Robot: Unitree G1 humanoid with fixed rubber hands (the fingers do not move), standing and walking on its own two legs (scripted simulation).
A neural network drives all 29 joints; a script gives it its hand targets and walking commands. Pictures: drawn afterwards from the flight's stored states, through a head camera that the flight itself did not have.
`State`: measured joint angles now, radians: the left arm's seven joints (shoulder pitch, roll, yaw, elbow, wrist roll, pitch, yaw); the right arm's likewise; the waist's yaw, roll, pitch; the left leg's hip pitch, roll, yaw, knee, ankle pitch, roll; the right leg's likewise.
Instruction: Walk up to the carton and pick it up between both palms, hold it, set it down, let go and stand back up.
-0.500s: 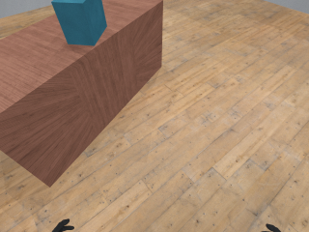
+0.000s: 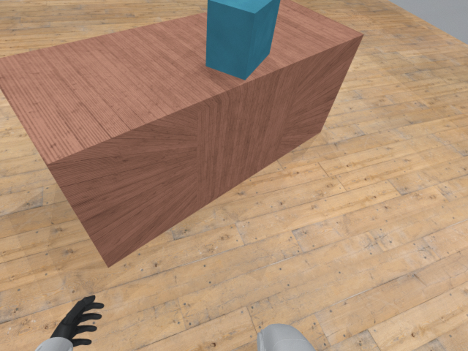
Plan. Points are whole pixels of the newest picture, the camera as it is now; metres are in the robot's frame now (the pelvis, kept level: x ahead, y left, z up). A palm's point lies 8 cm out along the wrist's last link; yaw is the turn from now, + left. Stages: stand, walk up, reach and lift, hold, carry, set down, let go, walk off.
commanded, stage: walk up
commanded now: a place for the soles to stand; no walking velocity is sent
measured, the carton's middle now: (242, 30) +1.14 -0.06 +0.02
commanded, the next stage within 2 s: none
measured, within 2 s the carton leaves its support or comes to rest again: neither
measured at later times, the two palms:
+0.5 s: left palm (103, 258) +0.29 +0.26 -0.07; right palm (387, 196) +0.45 -0.39 -0.07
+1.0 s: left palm (129, 206) +0.44 +0.24 -0.12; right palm (367, 135) +0.64 -0.39 -0.03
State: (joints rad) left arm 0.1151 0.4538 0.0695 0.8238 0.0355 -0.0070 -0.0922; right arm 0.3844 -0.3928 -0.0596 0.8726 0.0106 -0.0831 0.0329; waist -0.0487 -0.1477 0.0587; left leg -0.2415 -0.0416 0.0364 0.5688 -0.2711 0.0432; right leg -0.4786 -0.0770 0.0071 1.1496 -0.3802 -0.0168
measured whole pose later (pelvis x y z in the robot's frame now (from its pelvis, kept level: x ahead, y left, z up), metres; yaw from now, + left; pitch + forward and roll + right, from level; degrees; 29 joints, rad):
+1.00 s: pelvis +0.46 -0.09 +0.00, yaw +24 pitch -3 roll +0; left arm 0.28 0.49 0.10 0.64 0.05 0.05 -0.10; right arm 0.40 -0.43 -0.06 0.76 -0.01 -0.11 -0.06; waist -0.01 -0.16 0.08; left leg -0.31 0.00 -0.01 0.62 -0.25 0.02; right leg -0.58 -0.13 0.07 1.15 -0.32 0.01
